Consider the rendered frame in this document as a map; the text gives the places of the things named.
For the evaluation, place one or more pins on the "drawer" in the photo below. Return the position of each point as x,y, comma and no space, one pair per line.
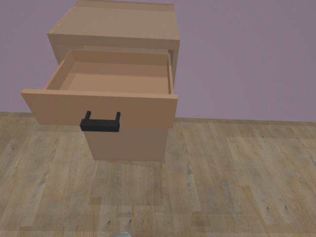
137,84

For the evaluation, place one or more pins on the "cabinet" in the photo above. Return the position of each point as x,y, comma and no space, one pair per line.
120,26

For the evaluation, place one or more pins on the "handle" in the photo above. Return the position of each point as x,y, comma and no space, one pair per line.
101,125

